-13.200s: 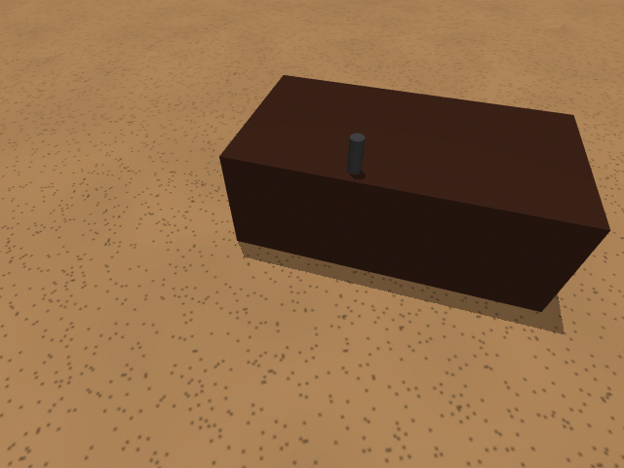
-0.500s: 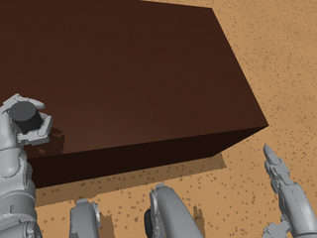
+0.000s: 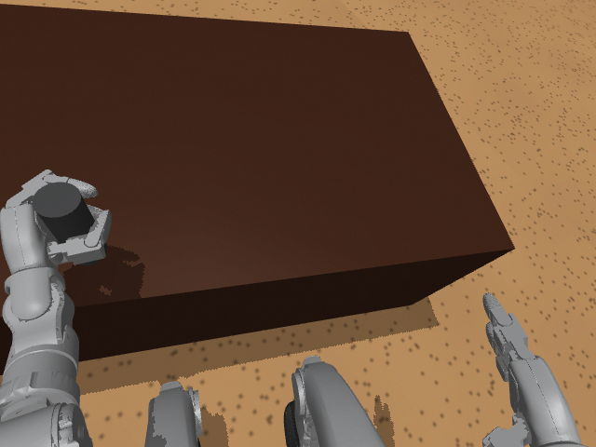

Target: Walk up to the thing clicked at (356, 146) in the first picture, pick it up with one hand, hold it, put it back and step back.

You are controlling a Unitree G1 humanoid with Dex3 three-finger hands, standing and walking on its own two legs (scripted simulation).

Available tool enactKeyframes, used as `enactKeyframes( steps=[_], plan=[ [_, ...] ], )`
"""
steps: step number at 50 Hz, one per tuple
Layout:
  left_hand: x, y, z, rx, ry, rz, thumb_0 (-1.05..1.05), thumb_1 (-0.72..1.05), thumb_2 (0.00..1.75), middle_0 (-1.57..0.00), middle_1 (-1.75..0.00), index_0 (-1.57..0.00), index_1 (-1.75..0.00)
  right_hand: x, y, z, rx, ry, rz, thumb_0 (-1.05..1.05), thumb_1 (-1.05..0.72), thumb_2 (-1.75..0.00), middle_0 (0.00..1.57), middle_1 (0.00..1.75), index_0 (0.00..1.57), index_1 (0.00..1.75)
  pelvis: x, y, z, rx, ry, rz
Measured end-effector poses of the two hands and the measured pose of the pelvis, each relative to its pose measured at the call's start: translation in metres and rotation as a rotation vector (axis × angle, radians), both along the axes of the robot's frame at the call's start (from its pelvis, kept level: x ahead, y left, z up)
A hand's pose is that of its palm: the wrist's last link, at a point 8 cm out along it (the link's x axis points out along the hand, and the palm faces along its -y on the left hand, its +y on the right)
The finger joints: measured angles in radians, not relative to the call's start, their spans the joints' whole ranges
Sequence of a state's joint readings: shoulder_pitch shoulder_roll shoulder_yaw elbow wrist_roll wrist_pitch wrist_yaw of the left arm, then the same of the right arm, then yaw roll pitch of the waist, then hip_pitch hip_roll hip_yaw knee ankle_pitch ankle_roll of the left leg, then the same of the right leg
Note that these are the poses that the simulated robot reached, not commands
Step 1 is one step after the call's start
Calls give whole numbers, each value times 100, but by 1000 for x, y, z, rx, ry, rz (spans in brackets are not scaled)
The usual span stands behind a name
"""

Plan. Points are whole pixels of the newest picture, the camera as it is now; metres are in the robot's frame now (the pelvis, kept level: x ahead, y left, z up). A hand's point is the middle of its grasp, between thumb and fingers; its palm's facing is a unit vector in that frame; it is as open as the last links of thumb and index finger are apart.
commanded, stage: settle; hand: left
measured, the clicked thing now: (74, 227) +0.45 +0.22 -0.04
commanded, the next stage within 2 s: lift in 0.24 s
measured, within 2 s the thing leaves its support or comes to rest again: neither
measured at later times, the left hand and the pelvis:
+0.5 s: hand (83, 204) +0.46 +0.20 +0.00, palm faces +0.19 -0.98 -0.02, open 6.5 cm; pelvis +0.01 -0.01 +0.02, yaw +0 degrees
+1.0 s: hand (73, 207) +0.41 +0.18 +0.08, palm faces +0.18 -0.98 -0.03, open 6.5 cm; pelvis +0.03 -0.01 +0.06, yaw +1 degrees
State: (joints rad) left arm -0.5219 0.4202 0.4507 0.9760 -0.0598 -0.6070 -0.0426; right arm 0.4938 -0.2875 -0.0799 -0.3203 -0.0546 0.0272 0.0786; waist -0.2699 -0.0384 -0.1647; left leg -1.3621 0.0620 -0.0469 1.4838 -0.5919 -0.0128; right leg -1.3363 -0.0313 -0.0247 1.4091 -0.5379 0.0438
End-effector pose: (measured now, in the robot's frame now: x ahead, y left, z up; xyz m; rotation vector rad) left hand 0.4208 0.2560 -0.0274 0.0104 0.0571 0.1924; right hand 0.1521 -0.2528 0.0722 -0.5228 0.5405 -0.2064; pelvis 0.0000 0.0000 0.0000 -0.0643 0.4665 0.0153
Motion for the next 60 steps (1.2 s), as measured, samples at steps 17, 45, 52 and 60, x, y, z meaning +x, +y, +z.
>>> enactKeyframes(
  steps=[17,45,52,60],
  plan=[
    [9,-4,23,10,-14,-1,0,0,117,-93,-114,-94,-113,5,-5,-5,35,30,-24,-1,55,-5,6,5,6,5,5,-4,11,6,-11,2],
    [-28,-20,91,19,-32,-7,0,-1,117,-93,-113,-94,-112,22,-11,10,125,45,-56,-1,55,-4,6,5,6,5,24,-7,54,29,-110,4],
    [-43,-24,114,16,-27,-12,0,-1,117,-93,-113,-94,-112,27,-9,11,161,54,-59,-1,56,-4,6,5,6,5,29,-6,68,38,-149,4],
    [-54,-32,134,13,-31,-19,0,-1,117,-93,-113,-94,-112,27,-6,7,200,85,-67,-1,56,-4,6,5,6,5,31,-8,79,49,-185,2]
  ],
)
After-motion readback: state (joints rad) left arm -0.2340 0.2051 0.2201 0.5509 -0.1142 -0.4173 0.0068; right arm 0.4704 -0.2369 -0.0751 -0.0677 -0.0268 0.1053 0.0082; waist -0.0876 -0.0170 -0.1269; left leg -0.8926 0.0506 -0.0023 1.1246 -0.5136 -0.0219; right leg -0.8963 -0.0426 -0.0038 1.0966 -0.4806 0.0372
